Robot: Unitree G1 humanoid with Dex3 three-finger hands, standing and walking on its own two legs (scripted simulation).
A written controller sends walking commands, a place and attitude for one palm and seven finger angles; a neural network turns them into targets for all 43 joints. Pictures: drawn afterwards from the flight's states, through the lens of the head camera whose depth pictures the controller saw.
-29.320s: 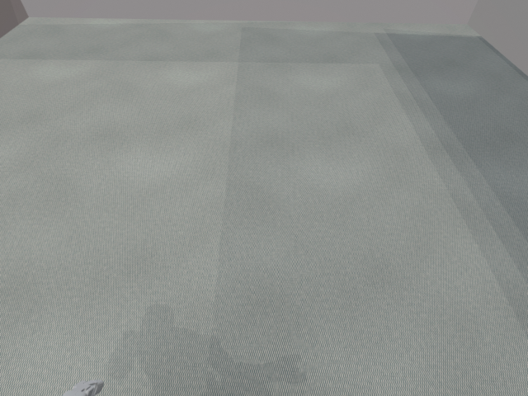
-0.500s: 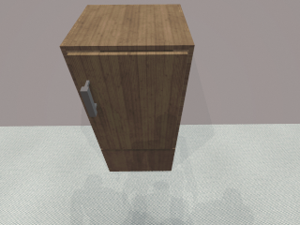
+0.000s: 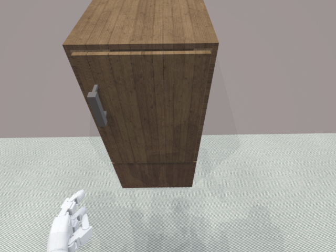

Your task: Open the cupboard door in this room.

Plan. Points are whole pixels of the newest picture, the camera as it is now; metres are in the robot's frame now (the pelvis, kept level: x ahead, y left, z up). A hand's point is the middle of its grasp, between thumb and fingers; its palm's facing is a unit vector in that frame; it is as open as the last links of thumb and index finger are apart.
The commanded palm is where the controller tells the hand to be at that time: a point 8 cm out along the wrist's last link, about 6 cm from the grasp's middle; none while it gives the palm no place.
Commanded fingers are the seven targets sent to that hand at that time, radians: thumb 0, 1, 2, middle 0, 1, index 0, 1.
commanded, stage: raise the hand with hooked fingers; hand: left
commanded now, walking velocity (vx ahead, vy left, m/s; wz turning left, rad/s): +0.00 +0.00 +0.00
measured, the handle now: (99, 105) +0.56 +0.25 +0.01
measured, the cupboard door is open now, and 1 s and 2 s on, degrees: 0 0 0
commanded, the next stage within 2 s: move the hooked fingers beside the handle in 1.92 s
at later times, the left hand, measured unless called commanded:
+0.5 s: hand (91, 231) +0.18 +0.18 -0.03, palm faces +0.00 -1.00 -0.07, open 10.1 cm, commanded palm +0.16 +0.25 -0.02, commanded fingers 0.00 0.08 0.55 -0.26 -0.82 -0.26 -0.82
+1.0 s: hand (69, 209) +0.22 +0.24 +0.00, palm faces +0.04 -1.00 -0.05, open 13.0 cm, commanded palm +0.20 +0.29 +0.00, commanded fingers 0.00 -0.50 0.30 -0.30 -1.20 -0.30 -1.20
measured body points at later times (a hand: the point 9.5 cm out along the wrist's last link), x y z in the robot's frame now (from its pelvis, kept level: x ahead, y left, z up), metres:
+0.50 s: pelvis -0.04 -0.03 -0.08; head +0.03 -0.03 +0.36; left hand +0.18 +0.24 -0.02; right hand +0.17 -0.23 -0.16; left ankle -0.02 +0.10 -0.72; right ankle -0.01 -0.12 -0.72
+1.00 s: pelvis -0.03 +0.00 -0.05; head +0.03 +0.01 +0.39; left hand +0.21 +0.29 +0.00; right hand +0.13 -0.26 -0.12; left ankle -0.02 +0.10 -0.72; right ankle -0.01 -0.12 -0.72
